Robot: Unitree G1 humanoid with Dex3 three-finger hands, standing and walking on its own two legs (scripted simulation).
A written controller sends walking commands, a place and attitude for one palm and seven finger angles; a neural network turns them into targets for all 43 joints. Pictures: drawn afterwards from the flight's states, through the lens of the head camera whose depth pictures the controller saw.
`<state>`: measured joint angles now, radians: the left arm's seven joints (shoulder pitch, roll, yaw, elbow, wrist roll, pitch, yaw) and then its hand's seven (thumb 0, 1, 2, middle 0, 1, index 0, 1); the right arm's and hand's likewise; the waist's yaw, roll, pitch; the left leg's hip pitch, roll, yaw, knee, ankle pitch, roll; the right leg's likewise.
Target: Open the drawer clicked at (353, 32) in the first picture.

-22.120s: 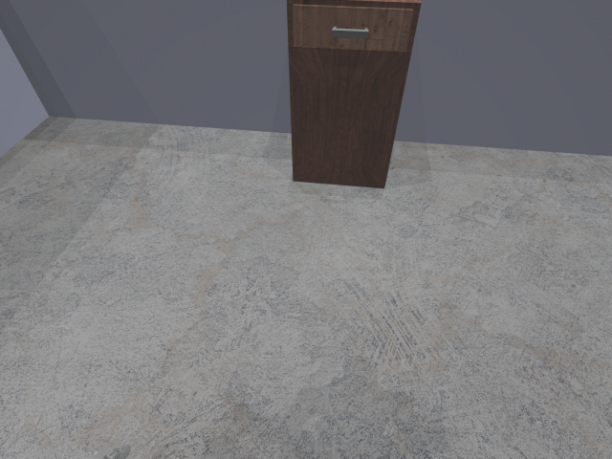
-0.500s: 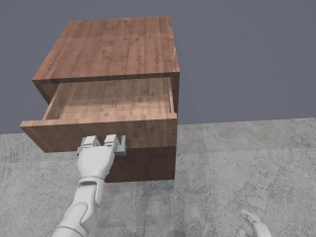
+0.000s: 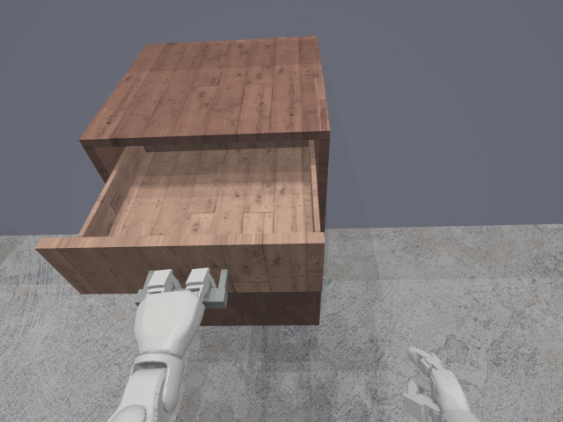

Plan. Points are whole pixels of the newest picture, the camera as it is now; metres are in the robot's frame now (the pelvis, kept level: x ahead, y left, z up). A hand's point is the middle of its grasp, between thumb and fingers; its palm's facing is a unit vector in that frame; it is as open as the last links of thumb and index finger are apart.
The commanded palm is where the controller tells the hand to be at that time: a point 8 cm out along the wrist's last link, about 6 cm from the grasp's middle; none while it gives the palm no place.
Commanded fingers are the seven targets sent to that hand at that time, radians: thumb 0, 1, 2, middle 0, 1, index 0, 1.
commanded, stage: pull the drawer open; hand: left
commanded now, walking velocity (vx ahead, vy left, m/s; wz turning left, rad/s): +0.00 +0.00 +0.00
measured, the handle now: (185, 287) +0.31 +0.19 +0.01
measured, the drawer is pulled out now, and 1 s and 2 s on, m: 0.24 0.30 0.30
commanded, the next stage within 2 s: open the thumb to release the handle in 0.80 s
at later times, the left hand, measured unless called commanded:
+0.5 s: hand (179, 364) +0.20 +0.17 -0.01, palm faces +0.01 -0.13 -0.99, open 6.1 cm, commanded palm +0.15 +0.18 +0.05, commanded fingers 0.00 0.90 0.90 -0.40 -1.35 -0.40 -1.35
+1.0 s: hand (173, 366) +0.20 +0.18 -0.01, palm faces +0.05 -0.11 -0.99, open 6.1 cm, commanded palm +0.16 +0.18 +0.05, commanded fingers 0.00 0.48 0.72 -0.37 -1.30 -0.37 -1.30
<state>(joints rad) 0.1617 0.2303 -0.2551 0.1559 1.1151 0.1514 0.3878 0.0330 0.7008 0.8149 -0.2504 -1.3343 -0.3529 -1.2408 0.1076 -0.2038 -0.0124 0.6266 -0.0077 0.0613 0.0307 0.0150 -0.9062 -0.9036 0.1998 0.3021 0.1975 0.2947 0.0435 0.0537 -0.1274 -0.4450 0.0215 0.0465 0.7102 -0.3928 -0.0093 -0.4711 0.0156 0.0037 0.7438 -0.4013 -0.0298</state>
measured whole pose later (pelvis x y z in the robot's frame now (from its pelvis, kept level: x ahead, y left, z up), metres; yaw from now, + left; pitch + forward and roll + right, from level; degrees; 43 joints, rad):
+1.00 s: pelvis +0.00 +0.00 -0.01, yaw -1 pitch +10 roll +1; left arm 0.44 0.25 -0.23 -0.08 1.15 0.10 0.50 0.03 0.70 0.79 -0.27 -1.33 -0.36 -1.25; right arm 0.11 -0.23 -0.02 0.60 -0.04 0.05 0.07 0.02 -0.91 -0.90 0.20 0.30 0.20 0.29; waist 0.05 0.06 -0.13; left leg -0.54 0.03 0.05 0.83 -0.46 -0.01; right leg -0.57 0.03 0.02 0.86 -0.45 -0.03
